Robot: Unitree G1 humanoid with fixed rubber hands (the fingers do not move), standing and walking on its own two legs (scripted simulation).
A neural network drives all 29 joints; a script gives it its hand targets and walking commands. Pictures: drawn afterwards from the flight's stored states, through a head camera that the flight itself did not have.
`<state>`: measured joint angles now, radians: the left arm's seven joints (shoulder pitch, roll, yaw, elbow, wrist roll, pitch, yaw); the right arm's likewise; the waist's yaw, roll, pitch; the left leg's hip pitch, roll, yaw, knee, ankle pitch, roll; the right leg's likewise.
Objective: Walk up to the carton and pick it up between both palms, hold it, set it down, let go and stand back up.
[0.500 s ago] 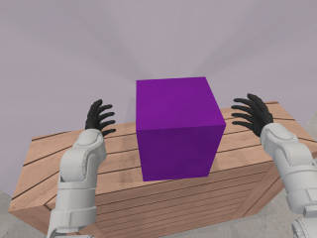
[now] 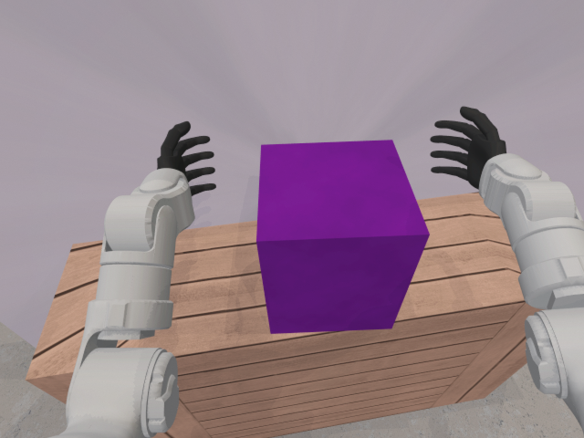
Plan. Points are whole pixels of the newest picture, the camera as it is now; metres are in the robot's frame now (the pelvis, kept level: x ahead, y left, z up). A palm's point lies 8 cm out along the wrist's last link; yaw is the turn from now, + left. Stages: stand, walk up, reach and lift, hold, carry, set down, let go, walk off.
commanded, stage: reach and lift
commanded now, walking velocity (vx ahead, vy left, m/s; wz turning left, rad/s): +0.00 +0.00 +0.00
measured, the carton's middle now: (329, 240) +0.44 -0.06 +0.02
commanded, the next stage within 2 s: none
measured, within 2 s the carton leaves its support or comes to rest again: neither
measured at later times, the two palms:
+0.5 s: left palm (193, 205) +0.42 +0.14 +0.14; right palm (462, 200) +0.42 -0.24 +0.12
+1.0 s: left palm (218, 236) +0.42 +0.12 +0.07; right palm (435, 231) +0.42 -0.22 +0.05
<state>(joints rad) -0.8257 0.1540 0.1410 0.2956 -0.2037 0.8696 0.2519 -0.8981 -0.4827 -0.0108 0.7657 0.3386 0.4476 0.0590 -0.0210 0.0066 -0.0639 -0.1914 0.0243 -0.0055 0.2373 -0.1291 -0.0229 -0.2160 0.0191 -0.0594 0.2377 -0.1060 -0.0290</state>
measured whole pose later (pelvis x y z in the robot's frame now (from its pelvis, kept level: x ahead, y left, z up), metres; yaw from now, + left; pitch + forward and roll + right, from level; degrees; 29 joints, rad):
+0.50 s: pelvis +0.00 +0.01 +0.00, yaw +0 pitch +8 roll +0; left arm -0.76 0.08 0.14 0.40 -0.14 0.68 0.23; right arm -0.81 -0.40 -0.06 0.82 0.25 0.31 0.08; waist -0.03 0.02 -0.07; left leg -0.23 0.01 -0.01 0.18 -0.09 -0.01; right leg -0.25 0.01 -0.06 0.19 -0.07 -0.02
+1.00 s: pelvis +0.00 +0.01 +0.00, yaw -1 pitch +16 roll +0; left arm -0.76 -0.01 0.15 0.86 -0.05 0.12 0.22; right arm -0.79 -0.31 -0.01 1.09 0.20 -0.07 0.02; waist 0.01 0.05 -0.16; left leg -0.37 0.01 0.01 0.17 -0.07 -0.02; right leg -0.40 0.01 -0.04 0.18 -0.04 -0.02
